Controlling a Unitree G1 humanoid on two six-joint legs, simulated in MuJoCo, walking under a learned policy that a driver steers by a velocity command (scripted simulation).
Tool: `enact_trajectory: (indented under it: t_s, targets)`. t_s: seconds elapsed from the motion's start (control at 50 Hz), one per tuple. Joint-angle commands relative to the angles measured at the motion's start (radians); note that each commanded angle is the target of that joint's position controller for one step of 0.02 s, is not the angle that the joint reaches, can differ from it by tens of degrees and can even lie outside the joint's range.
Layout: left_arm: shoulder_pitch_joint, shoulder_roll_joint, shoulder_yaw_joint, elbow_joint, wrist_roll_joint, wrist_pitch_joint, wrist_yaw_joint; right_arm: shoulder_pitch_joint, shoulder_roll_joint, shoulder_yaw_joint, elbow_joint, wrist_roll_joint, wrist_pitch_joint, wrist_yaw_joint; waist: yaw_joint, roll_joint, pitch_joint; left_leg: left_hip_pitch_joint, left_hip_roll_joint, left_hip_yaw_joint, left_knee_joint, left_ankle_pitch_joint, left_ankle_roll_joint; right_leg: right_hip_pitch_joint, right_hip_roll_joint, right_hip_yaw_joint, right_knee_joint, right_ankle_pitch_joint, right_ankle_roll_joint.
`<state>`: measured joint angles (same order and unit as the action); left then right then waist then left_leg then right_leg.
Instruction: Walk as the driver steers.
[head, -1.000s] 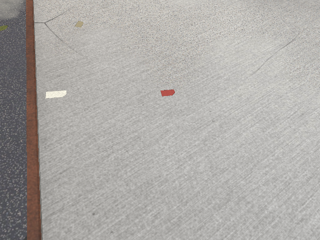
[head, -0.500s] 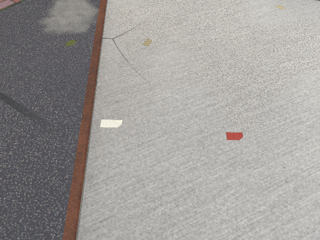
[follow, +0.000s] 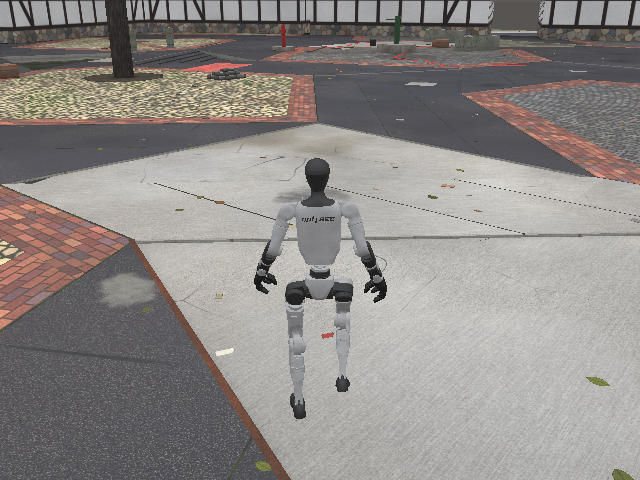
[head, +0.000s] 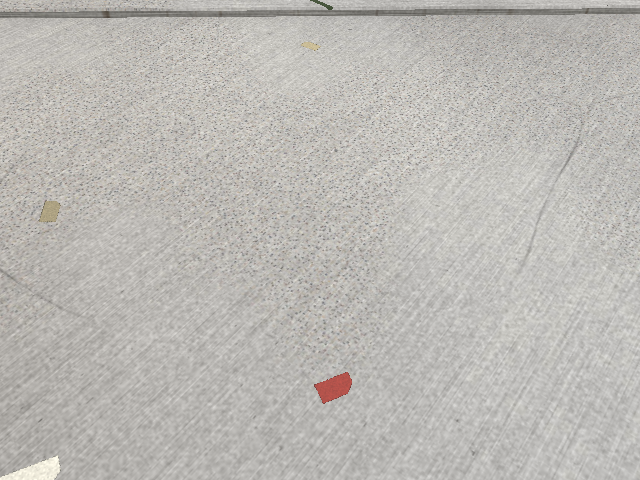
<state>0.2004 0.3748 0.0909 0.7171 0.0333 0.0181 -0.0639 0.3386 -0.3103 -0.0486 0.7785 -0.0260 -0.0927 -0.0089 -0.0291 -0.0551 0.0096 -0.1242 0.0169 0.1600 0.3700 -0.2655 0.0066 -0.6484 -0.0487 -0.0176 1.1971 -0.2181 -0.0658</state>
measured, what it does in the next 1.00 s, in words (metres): walks ahead, turning right: right foot, then left foot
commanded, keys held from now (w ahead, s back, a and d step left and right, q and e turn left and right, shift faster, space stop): w+e+shift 0.76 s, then w+shift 0.14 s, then shift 0.10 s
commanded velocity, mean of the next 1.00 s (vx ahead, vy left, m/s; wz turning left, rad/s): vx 0.95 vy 0.00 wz -0.89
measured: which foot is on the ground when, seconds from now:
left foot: down 0.00-0.26, up 0.28-0.64, down 0.66-1.00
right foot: up 0.00-0.24, down 0.26-0.68, up 0.70-1.00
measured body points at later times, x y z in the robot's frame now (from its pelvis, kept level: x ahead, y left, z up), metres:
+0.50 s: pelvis +0.42 -0.08 -0.01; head +0.45 -0.08 +0.44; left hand +0.55 +0.19 -0.14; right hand +0.50 -0.39 -0.08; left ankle +0.63 +0.05 -0.67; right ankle +0.34 -0.07 -0.74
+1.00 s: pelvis +0.82 -0.27 -0.01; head +0.84 -0.30 +0.44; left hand +1.17 -0.35 -0.06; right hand +0.55 -0.38 -0.14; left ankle +0.81 -0.08 -0.74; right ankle +0.86 -0.48 -0.69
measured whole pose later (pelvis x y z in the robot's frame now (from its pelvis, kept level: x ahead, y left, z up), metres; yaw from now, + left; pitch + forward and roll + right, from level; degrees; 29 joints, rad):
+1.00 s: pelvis +0.82 -0.27 -0.01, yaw -52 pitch +2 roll +2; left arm -0.04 0.32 0.01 0.60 0.05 -0.03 -0.09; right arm 0.53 -0.30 -0.04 0.92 -0.02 -0.10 0.02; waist -0.09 -0.04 0.03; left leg 0.13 0.01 0.20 0.20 -0.35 -0.04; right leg -0.73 -0.01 0.01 0.79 -0.03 -0.10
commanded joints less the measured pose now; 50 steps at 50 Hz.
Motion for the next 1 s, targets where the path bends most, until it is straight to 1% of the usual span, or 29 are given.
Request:
enact_trajectory:
  t_s: [0.02, 0.1, 0.14, 0.18, 0.22, 0.24, 0.26, 0.28, 0.3, 0.34, 0.36, 0.4, 0.42, 0.48, 0.52, 0.6, 0.62, 0.64, 0.66, 0.68, 0.7, 0.72, 0.76, 0.78, 0.82, 0.86, 0.9, 0.94, 1.0]
  targets:
    - [-0.085, -0.042, -0.031, -0.105, 0.001, 0.0, -0.022, -0.003, -0.04, -0.005, -0.027, 0.005, -0.029, 0.007, 0.024, 0.126, 0.051, 0.069, 0.251, -0.13, -0.231, 0.174, 0.07, -0.174, -0.063, 0.039, -0.035, 0.135, 0.001]
    - [-0.24, -0.03, -0.051, -0.153, -0.005, -0.005, -0.046, 0.044, -0.079, -0.014, 0.017, -0.003, -0.033, 0.001, 0.008, 0.088, 0.131, 0.074, 0.209, 0.04, -0.28, 0.336, 0.033, -0.105, -0.035, -0.074, -0.287, 0.243, -0.036]
    - [-0.267, -0.036, -0.06, -0.15, -0.014, -0.006, -0.048, 0.082, -0.095, -0.015, 0.037, -0.005, -0.027, -0.005, 0.001, 0.08, 0.121, 0.139, 0.177, 0.124, -0.232, 0.686, -0.001, -0.017, 0.027, -0.157, -0.381, 0.212, -0.079]
    - [-0.254, -0.023, -0.062, -0.156, -0.006, -0.009, -0.036, 0.114, -0.157, -0.025, 0.044, -0.004, -0.012, -0.017, 0.044, 0.13, 0.093, 0.217, 0.222, 0.141, -0.086, 1.195, -0.011, 0.073, 0.088, -0.212, -0.435, 0.123, -0.118]
    - [-0.041, 0.038, -0.035, -0.093, -0.01, -0.016, -0.014, 0.083, -0.212, -0.041, 0.034, -0.013, 0.025, -0.028, 0.166, 0.175, -0.031, 0.227, 0.261, 0.128, 0.206, 1.382, 0.009, 0.312, 0.149, -0.194, -0.453, 0.007, -0.16]
    - [0.169, 0.089, -0.006, -0.032, -0.01, -0.027, 0.002, 0.05, -0.22, -0.043, 0.016, -0.016, 0.038, -0.026, 0.256, 0.168, -0.128, 0.106, 0.276, 0.104, 0.485, 1.304, 0.034, 0.571, 0.173, -0.138, -0.491, -0.038, -0.198]
    - [0.278, 0.136, 0.026, 0.023, -0.013, -0.026, 0.031, 0.049, -0.186, -0.039, 0.011, -0.027, 0.039, -0.011, 0.268, 0.06, -0.171, -0.141, 0.185, 0.096, 0.827, 0.674, 0.018, 0.83, 0.131, -0.011, -0.553, -0.113, -0.224]
    - [0.163, 0.254, 0.052, -0.009, -0.006, -0.002, 0.045, 0.065, -0.063, -0.01, -0.084, -0.021, 0.022, 0.012, 0.121, -0.215, -0.171, -0.618, -0.025, 0.042, 1.227, -0.234, -0.051, 1.057, -0.129, 0.534, -0.672, -0.189, -0.364]
    - [0.218, 0.264, 0.059, -0.04, -0.007, 0.007, 0.045, -0.065, -0.133, -0.014, -0.158, -0.01, -0.006, 0.007, 0.194, -0.037, -0.277, -0.763, -0.03, -0.196, 1.286, -0.174, -0.044, 1.115, -0.194, 0.798, -0.847, -0.265, -0.422]
    - [0.186, 0.182, 0.044, -0.001, -0.013, -0.01, 0.06, -0.11, -0.123, 0.001, -0.165, -0.005, -0.035, 0.005, 0.106, 0.121, -0.034, -0.743, 0.068, -0.232, 1.068, -0.069, -0.03, 0.83, -0.178, 0.693, -0.966, -0.145, -0.346]
    - [0.146, 0.155, 0.035, 0.002, -0.013, -0.027, 0.067, -0.107, -0.113, 0.005, -0.155, -0.02, -0.025, 0.004, 0.056, 0.146, 0.011, -0.667, 0.093, -0.234, 0.999, -0.088, -0.039, 0.695, -0.124, 0.6, -0.966, -0.055, -0.322]
    - [0.1, 0.098, 0.01, -0.007, -0.022, -0.057, 0.069, -0.056, -0.102, 0.007, -0.137, -0.049, 0.02, 0.007, -0.014, 0.145, 0.039, -0.552, 0.12, -0.237, 0.893, -0.131, -0.069, 0.508, -0.052, 0.49, -0.98, 0.039, -0.312]
    - [0.103, 0.09, 0.005, -0.003, -0.028, -0.07, 0.064, -0.076, -0.09, 0.009, -0.147, -0.051, 0.036, 0.011, -0.022, 0.135, 0.055, -0.525, 0.128, -0.224, 0.82, -0.147, -0.083, 0.433, -0.029, 0.457, -0.998, 0.036, -0.308]
    - [0.113, 0.1, 0.011, -0.001, -0.026, -0.092, 0.056, -0.283, -0.038, 0.033, -0.232, -0.031, 0.043, 0.027, 0.018, 0.09, 0.124, -0.441, 0.11, -0.171, 0.54, 0.087, -0.102, 0.254, 0.053, 0.39, -1.046, 0.087, -0.269]
    - [0.139, 0.115, 0.021, 0.007, -0.028, -0.095, 0.049, -0.344, -0.024, 0.042, -0.25, -0.011, 0.038, 0.037, 0.057, 0.049, 0.101, -0.338, 0.072, -0.161, 0.363, 0.289, -0.086, 0.255, 0.072, 0.374, -1.036, 0.211, -0.22]
    - [0.181, 0.144, 0.033, 0.027, -0.04, -0.092, 0.057, -0.343, -0.08, 0.027, -0.25, 0.001, 0.031, 0.03, 0.073, 0.015, 0.029, -0.198, 0.013, -0.183, 0.183, 0.32, -0.046, 0.45, 0.027, 0.422, -0.924, 0.473, -0.151]
    - [0.176, 0.166, 0.038, 0.027, -0.035, -0.09, 0.061, -0.27, -0.115, 0.013, -0.228, 0.001, 0.029, 0.02, 0.039, 0.014, -0.026, -0.11, -0.018, -0.185, 0.173, 0.237, -0.037, 0.501, 0.029, 0.425, -0.817, 0.623, -0.127]
    - [0.156, 0.201, 0.043, 0.027, -0.027, -0.089, 0.058, -0.126, -0.162, -0.009, -0.193, 0.004, 0.025, 0.006, -0.045, 0.03, -0.119, 0.051, -0.037, -0.172, 0.181, 0.13, -0.027, 0.504, 0.044, 0.408, -0.625, 0.714, -0.103]
    - [0.105, 0.192, 0.039, 0.019, -0.019, -0.097, 0.052, 0.086, -0.206, -0.031, -0.148, 0.0, 0.022, -0.015, -0.169, 0.038, -0.21, 0.295, 0.01, -0.187, 0.202, 0.053, -0.013, 0.384, 0.085, 0.374, -0.362, 0.663, -0.079]
    - [0.085, 0.029, -0.003, -0.013, -0.011, -0.11, 0.056, 0.292, -0.271, -0.052, -0.114, -0.032, 0.017, -0.037, -0.215, 0.22, -0.332, 0.516, 0.258, -0.444, 0.169, -0.326, 0.005, 0.201, 0.158, 0.296, 0.016, 0.061, -0.079]
    - [0.214, -0.046, -0.034, -0.083, -0.067, -0.107, 0.054, 0.162, -0.337, -0.064, -0.132, -0.053, 0.019, -0.025, -0.05, 0.558, -0.432, 0.576, 0.495, -1.069, -0.117, -0.572, 0.092, -0.049, 0.216, 0.182, 0.227, -0.301, -0.055]
    - [0.136, 0.038, -0.032, -0.042, -0.032, -0.085, 0.064, 0.014, -0.222, -0.054, -0.163, -0.04, 0.026, -0.018, -0.051, 0.319, -0.256, 0.412, 0.43, -1.01, -0.148, -0.694, 0.104, -0.129, 0.111, 0.157, 0.264, -0.168, -0.065]
    - [0.043, 0.065, -0.022, -0.039, -0.007, -0.062, 0.037, -0.044, -0.108, -0.025, -0.141, -0.034, 0.032, -0.01, -0.038, 0.108, -0.085, 0.196, 0.346, -0.649, -0.112, -0.347, 0.093, -0.101, 0.026, 0.113, 0.175, -0.065, -0.051]
    - [0.006, 0.038, -0.027, -0.058, 0.007, -0.053, 0.02, -0.013, -0.096, -0.018, -0.104, -0.03, 0.025, -0.011, -0.029, 0.112, -0.042, 0.121, 0.304, -0.539, -0.123, -0.232, 0.087, -0.084, 0.002, 0.118, 0.146, -0.061, -0.047]
    - [-0.015, -0.022, -0.048, -0.084, 0.01, -0.033, -0.002, 0.028, -0.058, -0.008, -0.041, -0.013, 0.001, 0.006, 0.005, 0.146, 0.013, 0.043, 0.27, -0.418, -0.159, -0.101, 0.081, -0.084, -0.017, 0.128, 0.112, -0.057, -0.038]
    - [-0.06, -0.04, -0.061, -0.114, 0.01, -0.027, -0.01, 0.038, -0.055, -0.005, -0.014, -0.002, -0.022, 0.021, 0.026, 0.133, 0.05, 0.012, 0.268, -0.329, -0.206, 0.029, 0.096, -0.128, -0.014, 0.143, 0.064, -0.005, -0.031]
    - [-0.126, -0.025, -0.068, -0.144, 0.007, -0.029, -0.012, 0.021, -0.07, -0.007, 0.001, -0.006, -0.034, 0.027, 0.048, 0.129, 0.089, -0.018, 0.243, -0.207, -0.262, 0.146, 0.101, -0.137, -0.001, 0.139, -0.067, 0.081, -0.024]
    - [-0.195, -0.031, -0.081, -0.162, 0.012, -0.043, -0.019, -0.003, -0.066, -0.001, 0.015, 0.0, -0.038, 0.03, 0.057, 0.089, 0.145, -0.084, 0.18, -0.05, -0.284, 0.449, 0.08, -0.015, 0.029, 0.03, -0.33, 0.182, -0.018]
    - [-0.22, -0.061, -0.095, -0.146, 0.016, -0.068, -0.031, 0.071, -0.138, -0.01, 0.061, 0.012, -0.04, 0.026, 0.045, 0.11, 0.108, -0.038, 0.184, 0.006, -0.259, 0.845, 0.078, 0.23, 0.106, -0.078, -0.546, 0.272, -0.041]
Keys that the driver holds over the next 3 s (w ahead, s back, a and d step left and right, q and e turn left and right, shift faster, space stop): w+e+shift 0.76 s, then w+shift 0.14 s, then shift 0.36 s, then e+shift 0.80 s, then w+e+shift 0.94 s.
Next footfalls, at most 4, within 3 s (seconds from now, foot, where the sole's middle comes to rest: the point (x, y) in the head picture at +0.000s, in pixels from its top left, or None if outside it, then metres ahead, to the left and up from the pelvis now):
0.26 right None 0.38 -0.09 -0.78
0.66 left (354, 333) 0.84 -0.10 -0.78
1.08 right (524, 298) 0.94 -0.54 -0.78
1.56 left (503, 230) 1.17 -0.54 -0.78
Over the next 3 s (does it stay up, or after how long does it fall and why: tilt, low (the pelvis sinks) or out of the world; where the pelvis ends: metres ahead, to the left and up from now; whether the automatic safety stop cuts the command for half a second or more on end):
stays up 0.75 -0.90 -0.05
